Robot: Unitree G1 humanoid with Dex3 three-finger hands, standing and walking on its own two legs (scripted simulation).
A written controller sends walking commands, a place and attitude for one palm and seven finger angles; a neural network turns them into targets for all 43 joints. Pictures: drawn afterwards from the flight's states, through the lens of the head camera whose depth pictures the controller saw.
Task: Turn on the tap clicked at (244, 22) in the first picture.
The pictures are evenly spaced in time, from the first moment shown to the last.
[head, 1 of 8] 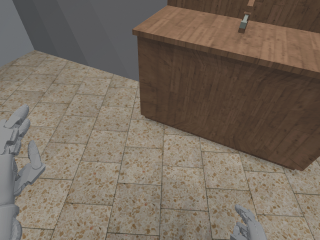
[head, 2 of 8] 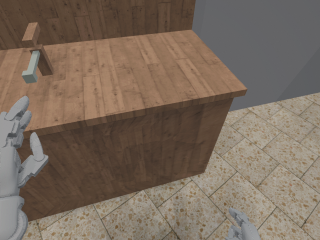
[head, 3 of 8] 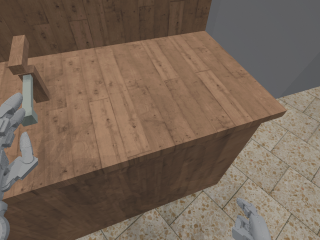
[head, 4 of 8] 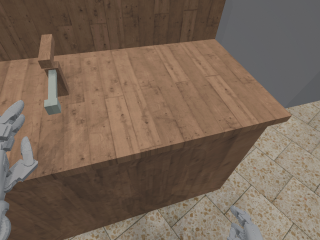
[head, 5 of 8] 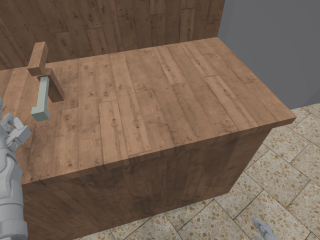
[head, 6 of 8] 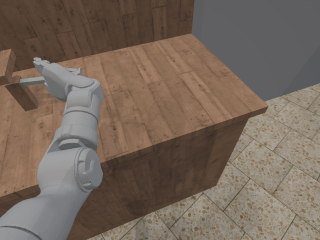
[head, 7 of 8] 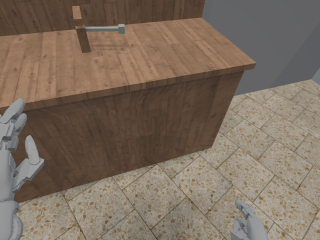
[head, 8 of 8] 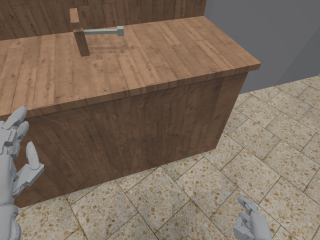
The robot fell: no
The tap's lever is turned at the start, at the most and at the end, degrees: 0 78 78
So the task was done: yes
